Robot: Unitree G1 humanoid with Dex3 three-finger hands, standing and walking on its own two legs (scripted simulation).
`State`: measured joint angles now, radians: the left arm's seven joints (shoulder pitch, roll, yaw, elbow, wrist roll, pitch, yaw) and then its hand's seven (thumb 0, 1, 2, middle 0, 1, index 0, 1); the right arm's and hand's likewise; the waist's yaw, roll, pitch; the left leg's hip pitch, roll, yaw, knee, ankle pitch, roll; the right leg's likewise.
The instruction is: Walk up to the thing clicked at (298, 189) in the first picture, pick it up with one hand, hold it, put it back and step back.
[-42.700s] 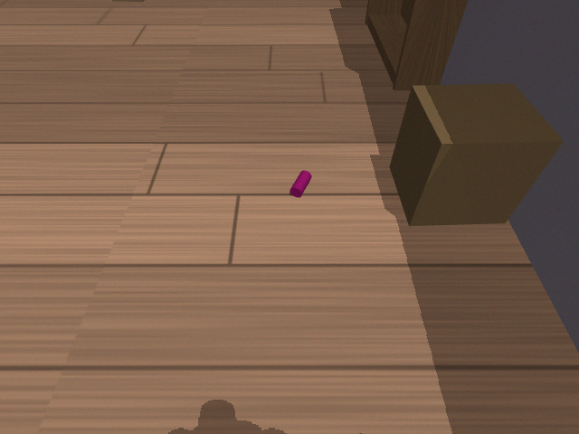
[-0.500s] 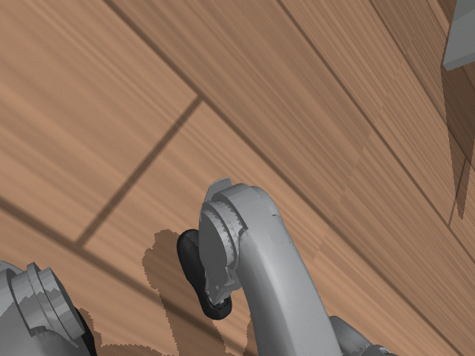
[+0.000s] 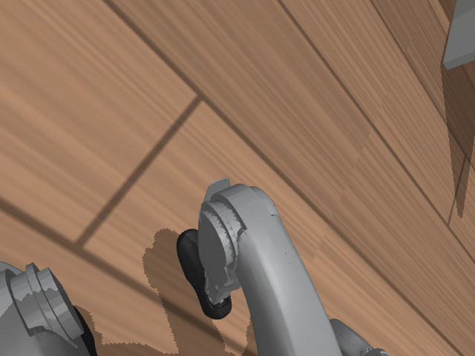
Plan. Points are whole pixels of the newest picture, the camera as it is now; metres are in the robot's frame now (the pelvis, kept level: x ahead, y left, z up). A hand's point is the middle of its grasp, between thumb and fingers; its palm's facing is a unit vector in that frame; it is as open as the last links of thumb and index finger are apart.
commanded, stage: settle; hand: left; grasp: from above
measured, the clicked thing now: out of the picture +0.46 +0.35 -0.28
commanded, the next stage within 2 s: lift in 0.74 s
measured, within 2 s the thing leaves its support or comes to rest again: leaves its support in 0.08 s
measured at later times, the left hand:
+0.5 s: hand out of the picture +0.44 +0.37 -0.17, palm faces -0.43 -0.16 -0.89, open 8.8 cm
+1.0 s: hand out of the picture +0.44 +0.36 -0.11, palm faces -0.43 -0.14 -0.89, open 8.8 cm
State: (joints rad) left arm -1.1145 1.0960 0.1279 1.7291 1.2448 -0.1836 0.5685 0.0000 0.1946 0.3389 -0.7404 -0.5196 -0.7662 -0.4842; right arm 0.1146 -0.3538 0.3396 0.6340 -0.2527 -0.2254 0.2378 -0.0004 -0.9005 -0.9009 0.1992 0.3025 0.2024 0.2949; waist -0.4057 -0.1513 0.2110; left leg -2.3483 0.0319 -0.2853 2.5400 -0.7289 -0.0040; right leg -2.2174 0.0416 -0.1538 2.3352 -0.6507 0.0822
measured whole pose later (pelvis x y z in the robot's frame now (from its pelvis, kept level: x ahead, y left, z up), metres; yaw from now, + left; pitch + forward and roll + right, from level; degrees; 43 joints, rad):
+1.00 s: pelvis +0.00 -0.01 +0.03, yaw +7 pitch +34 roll -10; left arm -1.00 0.81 0.09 1.30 1.18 -0.11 0.19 0.00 0.20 0.25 -0.81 -0.40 -0.83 -0.36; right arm 0.20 -0.32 0.11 0.63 -0.11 0.00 0.16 0.00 -0.91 -0.90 0.20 0.30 0.20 0.29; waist -0.26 0.02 -0.03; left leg -2.33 0.01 -0.17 2.38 -0.66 -0.01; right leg -2.24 -0.01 -0.07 2.27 -0.65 0.05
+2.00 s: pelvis +0.02 -0.01 +0.31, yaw +14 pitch +21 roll -2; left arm -0.36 0.48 -0.12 0.70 0.96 0.03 0.04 0.00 0.20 0.30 -0.76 -0.48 -0.79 -0.44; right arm 0.20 -0.24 -0.01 0.69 0.03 0.01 -0.04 0.01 -0.89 -0.90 0.20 0.30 0.20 0.30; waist -0.07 0.04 -0.15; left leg -1.24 0.05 -0.03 1.42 -0.54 -0.01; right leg -1.21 -0.02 -0.02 1.37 -0.52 0.03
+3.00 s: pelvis +0.08 +0.01 +0.44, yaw +13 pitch +6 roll +0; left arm -0.31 0.37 -0.21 0.79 0.99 0.07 0.07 0.00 0.19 0.34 -0.76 -0.48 -0.79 -0.44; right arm 0.24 -0.25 -0.05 0.72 0.05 0.03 -0.02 0.01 -0.89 -0.89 0.20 0.30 0.20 0.30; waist -0.02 0.04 -0.07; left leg -0.45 0.04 0.04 0.68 -0.34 -0.01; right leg -0.45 -0.03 0.02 0.66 -0.32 0.04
